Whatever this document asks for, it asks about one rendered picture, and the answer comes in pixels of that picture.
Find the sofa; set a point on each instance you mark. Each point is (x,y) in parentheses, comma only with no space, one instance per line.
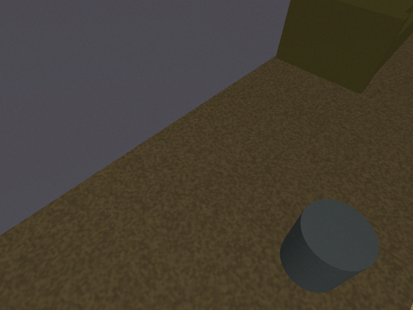
(344,41)

